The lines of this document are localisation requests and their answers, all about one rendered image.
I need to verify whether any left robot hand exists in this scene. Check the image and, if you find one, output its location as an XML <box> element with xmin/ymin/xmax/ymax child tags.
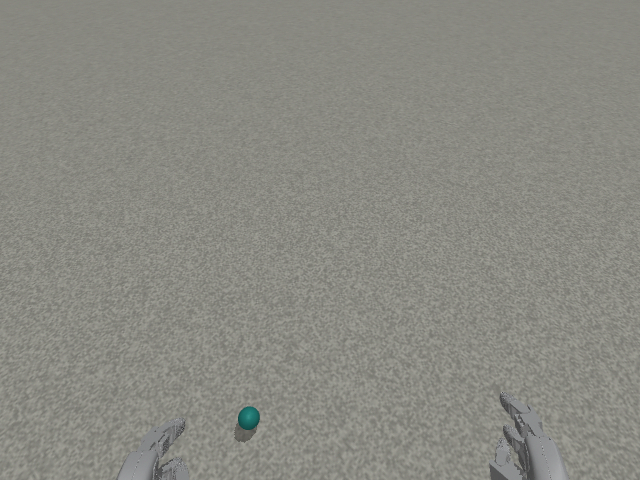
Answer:
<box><xmin>116</xmin><ymin>417</ymin><xmax>195</xmax><ymax>480</ymax></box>

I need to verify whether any right robot hand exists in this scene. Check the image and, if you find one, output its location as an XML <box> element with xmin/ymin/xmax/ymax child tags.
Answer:
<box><xmin>489</xmin><ymin>392</ymin><xmax>569</xmax><ymax>480</ymax></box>

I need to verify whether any ball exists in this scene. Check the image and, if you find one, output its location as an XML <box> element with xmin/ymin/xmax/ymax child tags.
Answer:
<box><xmin>238</xmin><ymin>406</ymin><xmax>260</xmax><ymax>430</ymax></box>

